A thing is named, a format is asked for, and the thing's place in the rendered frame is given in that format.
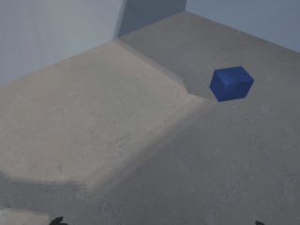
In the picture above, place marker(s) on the carton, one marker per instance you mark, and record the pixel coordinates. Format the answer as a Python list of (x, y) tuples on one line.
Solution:
[(230, 83)]

